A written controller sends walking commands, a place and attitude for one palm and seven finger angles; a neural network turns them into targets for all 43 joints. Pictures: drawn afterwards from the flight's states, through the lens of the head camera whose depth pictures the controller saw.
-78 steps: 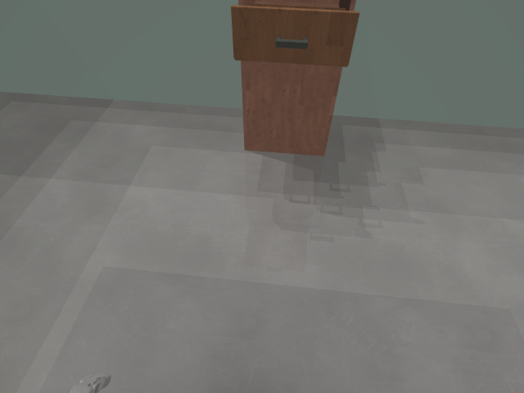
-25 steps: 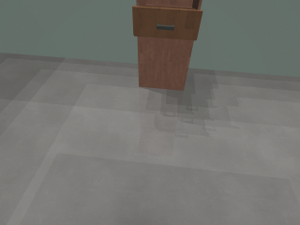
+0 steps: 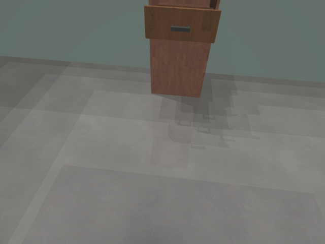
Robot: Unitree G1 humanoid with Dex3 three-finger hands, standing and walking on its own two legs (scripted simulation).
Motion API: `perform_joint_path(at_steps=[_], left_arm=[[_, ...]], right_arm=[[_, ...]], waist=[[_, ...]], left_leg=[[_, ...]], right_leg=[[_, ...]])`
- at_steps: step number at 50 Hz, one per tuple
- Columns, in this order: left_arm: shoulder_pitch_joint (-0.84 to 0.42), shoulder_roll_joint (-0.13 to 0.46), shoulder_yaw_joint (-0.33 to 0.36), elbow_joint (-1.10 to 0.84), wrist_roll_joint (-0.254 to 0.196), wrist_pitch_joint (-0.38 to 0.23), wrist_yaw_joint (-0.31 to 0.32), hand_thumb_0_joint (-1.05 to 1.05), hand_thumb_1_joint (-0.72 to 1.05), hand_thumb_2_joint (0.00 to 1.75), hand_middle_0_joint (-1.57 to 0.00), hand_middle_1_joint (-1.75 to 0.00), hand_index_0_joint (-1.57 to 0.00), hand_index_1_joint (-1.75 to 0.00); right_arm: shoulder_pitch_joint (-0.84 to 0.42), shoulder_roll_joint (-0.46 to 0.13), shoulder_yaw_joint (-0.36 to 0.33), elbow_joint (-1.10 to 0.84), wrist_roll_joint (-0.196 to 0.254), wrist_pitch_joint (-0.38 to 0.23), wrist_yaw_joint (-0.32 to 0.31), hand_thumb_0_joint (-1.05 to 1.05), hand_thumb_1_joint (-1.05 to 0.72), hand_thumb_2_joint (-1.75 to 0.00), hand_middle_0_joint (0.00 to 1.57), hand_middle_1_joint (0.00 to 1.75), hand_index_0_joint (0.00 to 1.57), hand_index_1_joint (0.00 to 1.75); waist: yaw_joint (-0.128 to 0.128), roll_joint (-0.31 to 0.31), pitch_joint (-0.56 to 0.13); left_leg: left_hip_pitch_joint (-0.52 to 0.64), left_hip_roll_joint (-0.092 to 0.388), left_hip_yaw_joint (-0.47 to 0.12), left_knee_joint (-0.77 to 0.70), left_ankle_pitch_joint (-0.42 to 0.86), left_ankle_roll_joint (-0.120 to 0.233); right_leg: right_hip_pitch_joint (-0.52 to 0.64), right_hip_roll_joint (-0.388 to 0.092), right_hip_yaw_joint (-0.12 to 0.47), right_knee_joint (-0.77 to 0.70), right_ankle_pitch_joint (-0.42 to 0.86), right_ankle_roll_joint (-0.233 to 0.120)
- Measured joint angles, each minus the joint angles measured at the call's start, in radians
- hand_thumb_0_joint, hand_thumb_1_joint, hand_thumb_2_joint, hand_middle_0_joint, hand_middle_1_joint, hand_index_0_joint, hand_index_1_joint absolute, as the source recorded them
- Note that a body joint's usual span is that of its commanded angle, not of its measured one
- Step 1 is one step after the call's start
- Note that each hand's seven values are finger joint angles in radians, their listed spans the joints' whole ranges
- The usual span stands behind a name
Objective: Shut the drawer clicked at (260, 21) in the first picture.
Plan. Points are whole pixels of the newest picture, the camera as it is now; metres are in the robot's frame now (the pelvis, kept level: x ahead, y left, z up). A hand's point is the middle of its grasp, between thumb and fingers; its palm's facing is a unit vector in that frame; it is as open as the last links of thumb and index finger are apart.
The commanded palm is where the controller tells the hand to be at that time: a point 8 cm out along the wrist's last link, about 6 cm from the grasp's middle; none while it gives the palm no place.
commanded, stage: walk to a spot facing it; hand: left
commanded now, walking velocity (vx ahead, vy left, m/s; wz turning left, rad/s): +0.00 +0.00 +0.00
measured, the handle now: (180, 27) +1.24 -0.03 +0.01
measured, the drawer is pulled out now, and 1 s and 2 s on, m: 0.30 0.30 0.30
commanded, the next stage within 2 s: turn to face it in 1.62 s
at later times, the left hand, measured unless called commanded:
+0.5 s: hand out of the picture +0.10 +0.16 -0.19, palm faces -0.14 -0.97 -0.21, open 7.4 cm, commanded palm none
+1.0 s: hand (129, 225) +0.22 +0.12 -0.20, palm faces -0.14 -0.98 -0.13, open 7.4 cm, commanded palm none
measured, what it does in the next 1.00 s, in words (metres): walks ahead: right foot, then left foot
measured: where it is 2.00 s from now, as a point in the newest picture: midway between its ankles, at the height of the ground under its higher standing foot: (195, 179)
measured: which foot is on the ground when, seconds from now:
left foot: down 0.00-0.48, up 0.50-0.98, down 1.00-1.00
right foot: down 0.00-0.32, up 0.34-0.46, down 0.48-1.00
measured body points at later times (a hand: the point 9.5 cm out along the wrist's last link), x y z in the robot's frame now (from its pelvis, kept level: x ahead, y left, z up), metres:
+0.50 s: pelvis +0.08 -0.04 -0.03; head +0.09 -0.05 +0.42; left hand +0.11 +0.21 -0.17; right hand +0.00 -0.27 -0.19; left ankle +0.01 +0.13 -0.74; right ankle +0.08 -0.12 -0.75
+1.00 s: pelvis +0.29 -0.05 -0.03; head +0.31 -0.04 +0.42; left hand +0.23 +0.17 -0.18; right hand +0.36 -0.29 -0.16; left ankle +0.43 +0.01 -0.75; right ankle +0.09 -0.12 -0.74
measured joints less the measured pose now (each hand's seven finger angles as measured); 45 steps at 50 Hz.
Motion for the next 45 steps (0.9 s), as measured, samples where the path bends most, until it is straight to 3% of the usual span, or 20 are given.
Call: perform_joint_path(at_steps=[9,17,21,23,25,27,29,32,39,45], left_arm=[[0.020,-0.015,0.003,-0.004,0.001,0.009,0.007,0.01,0.91,0.90,-0.20,-0.30,-0.21,-0.30],[0.159,-0.082,0.022,-0.023,0.009,0.029,-0.023,0.01,0.91,0.90,-0.20,-0.30,-0.20,-0.30],[0.192,-0.118,0.031,-0.019,0.010,0.032,-0.032,0.01,0.91,0.90,-0.20,-0.30,-0.20,-0.30],[0.184,-0.136,0.036,-0.028,0.010,0.023,-0.038,0.01,0.91,0.90,-0.20,-0.30,-0.20,-0.30],[0.175,-0.144,0.041,-0.050,0.013,-0.007,-0.040,0.01,0.91,0.90,-0.20,-0.30,-0.20,-0.30],[0.169,-0.150,0.046,-0.060,0.007,-0.041,-0.025,0.01,0.91,0.90,-0.20,-0.30,-0.21,-0.30],[0.182,-0.157,0.048,-0.062,0.003,-0.056,-0.010,0.01,0.91,0.90,-0.20,-0.30,-0.21,-0.30],[0.219,-0.175,0.041,-0.046,0.006,-0.060,0.003,0.01,0.91,0.90,-0.20,-0.30,-0.20,-0.30],[0.293,-0.229,0.022,0.014,0.009,-0.070,0.010,0.01,0.91,0.90,-0.20,-0.30,-0.21,-0.30],[0.323,-0.237,0.023,0.032,0.012,-0.079,0.026,0.01,0.91,0.90,-0.20,-0.30,-0.21,-0.30]], right_arm=[[0.005,0.013,0.000,-0.004,-0.007,0.008,-0.004,0.00,-0.90,-0.90,0.20,0.30,0.20,0.30],[0.113,0.085,-0.012,-0.029,-0.014,0.003,0.002,0.00,-0.90,-0.90,0.20,0.30,0.20,0.30],[0.172,0.114,-0.028,-0.033,-0.014,-0.022,-0.001,0.00,-0.90,-0.90,0.20,0.30,0.20,0.30],[0.202,0.117,-0.032,-0.024,-0.016,-0.026,-0.004,0.00,-0.90,-0.90,0.20,0.30,0.20,0.30],[0.231,0.117,-0.035,-0.007,-0.012,-0.019,-0.005,0.00,-0.90,-0.90,0.20,0.30,0.20,0.30],[0.237,0.125,-0.034,0.021,-0.010,0.002,0.000,0.00,-0.90,-0.90,0.20,0.30,0.20,0.30],[0.228,0.133,-0.037,0.036,-0.010,0.011,0.004,0.01,-0.91,-0.90,0.20,0.30,0.20,0.30],[0.186,0.136,-0.047,0.019,-0.016,0.008,0.006,0.01,-0.91,-0.90,0.20,0.30,0.20,0.30],[0.072,0.149,-0.062,-0.066,-0.015,-0.005,0.017,0.01,-0.91,-0.90,0.19,0.30,0.20,0.29],[0.002,0.174,-0.053,-0.092,-0.008,-0.005,0.029,0.01,-0.91,-0.90,0.19,0.30,0.20,0.29]], waist=[[0.008,0.003,-0.015],[0.016,-0.010,-0.047],[0.003,-0.014,-0.021],[-0.006,0.003,0.000],[-0.007,0.022,0.017],[0.002,0.024,0.029],[0.016,0.015,0.026],[0.021,0.002,0.012],[0.004,0.018,-0.005],[0.040,0.023,0.007]], left_leg=[[-0.003,0.008,0.012,0.022,-0.021,-0.004],[-0.016,0.032,0.078,0.145,-0.140,0.000],[0.037,0.047,0.133,0.134,-0.185,-0.017],[0.061,0.065,0.144,0.139,-0.204,-0.033],[0.027,0.098,0.141,0.258,-0.259,-0.029],[-0.074,0.099,0.095,0.511,-0.300,-0.007],[-0.172,0.089,0.079,0.699,-0.260,0.006],[-0.298,0.093,0.086,0.790,-0.161,-0.001],[-0.484,0.118,0.077,0.689,0.019,-0.027],[-0.477,0.108,0.100,0.474,0.055,-0.011]], right_leg=[[-0.008,0.008,0.012,0.020,-0.015,-0.002],[-0.075,0.031,0.061,0.202,-0.168,-0.024],[-0.171,0.000,-0.015,0.381,-0.271,-0.014],[-0.188,-0.014,-0.056,0.348,-0.255,-0.013],[-0.173,-0.011,-0.090,0.279,-0.114,-0.029],[-0.156,0.003,-0.105,0.303,-0.130,-0.060],[-0.106,0.017,-0.099,0.258,-0.159,-0.077],[-0.028,0.032,-0.072,0.142,-0.126,-0.077],[0.121,0.061,-0.023,-0.051,-0.093,-0.073],[0.233,0.068,-0.004,-0.113,-0.144,-0.053]])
